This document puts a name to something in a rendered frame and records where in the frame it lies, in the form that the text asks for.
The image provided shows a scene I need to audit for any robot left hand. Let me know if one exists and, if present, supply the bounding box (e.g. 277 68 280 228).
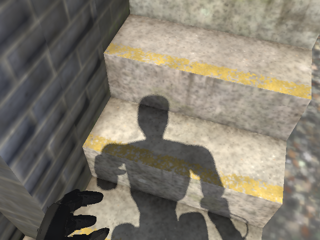
36 189 110 240

